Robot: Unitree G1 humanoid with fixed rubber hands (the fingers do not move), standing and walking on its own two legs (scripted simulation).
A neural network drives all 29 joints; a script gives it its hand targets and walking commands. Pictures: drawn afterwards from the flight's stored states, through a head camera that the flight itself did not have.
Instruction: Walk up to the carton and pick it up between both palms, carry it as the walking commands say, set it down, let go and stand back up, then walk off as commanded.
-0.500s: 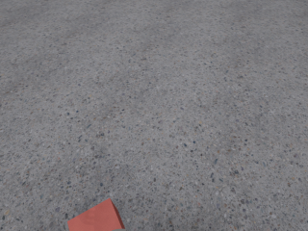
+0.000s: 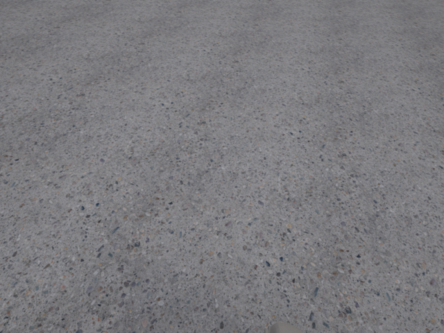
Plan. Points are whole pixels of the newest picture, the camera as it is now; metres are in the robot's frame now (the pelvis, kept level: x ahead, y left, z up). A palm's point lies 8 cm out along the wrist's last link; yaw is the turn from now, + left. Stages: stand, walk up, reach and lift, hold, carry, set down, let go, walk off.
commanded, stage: walk off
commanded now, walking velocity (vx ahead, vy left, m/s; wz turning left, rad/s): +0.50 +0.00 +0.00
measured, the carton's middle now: out of the picture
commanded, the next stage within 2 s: stand in 1.50 s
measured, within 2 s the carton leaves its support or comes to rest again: neither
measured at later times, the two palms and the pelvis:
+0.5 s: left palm (138, 296) +0.24 +0.19 -0.17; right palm (347, 290) +0.25 -0.27 -0.15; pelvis +0.22 -0.04 -0.02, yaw +1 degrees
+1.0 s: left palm (147, 160) +0.60 +0.24 -0.12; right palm (300, 240) +0.37 -0.18 -0.13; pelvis +0.45 +0.01 +0.00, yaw -1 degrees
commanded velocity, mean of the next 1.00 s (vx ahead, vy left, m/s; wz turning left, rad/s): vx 0.50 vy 0.00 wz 0.00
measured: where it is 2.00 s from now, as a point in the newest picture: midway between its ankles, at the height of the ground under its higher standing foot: (219, 206)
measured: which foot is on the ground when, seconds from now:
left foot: down 0.00-0.26, up 0.28-0.58, down 0.60-1.00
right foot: up 0.00-0.22, down 0.24-0.62, up 0.64-1.00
